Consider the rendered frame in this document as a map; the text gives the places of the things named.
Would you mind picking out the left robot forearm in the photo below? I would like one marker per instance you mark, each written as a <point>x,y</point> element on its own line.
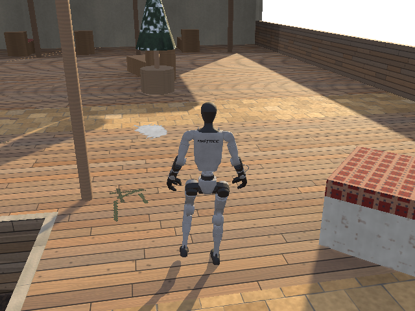
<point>174,170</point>

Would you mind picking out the right robot forearm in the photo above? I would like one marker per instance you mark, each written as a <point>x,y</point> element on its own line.
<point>240,170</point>

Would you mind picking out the robot left hand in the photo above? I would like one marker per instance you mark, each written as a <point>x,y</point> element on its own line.
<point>176,181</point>

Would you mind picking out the robot right hand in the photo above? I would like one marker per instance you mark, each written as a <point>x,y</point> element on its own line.
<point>237,179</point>

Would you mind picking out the right robot upper arm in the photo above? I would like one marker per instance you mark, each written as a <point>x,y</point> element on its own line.
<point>232,147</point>

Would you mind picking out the left robot upper arm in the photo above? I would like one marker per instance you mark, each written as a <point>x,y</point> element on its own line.
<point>184,145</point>

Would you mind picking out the right robot foot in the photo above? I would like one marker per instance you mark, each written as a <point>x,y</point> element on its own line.
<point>216,259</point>

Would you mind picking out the humanoid robot head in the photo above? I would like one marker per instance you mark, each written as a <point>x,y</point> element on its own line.
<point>208,111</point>

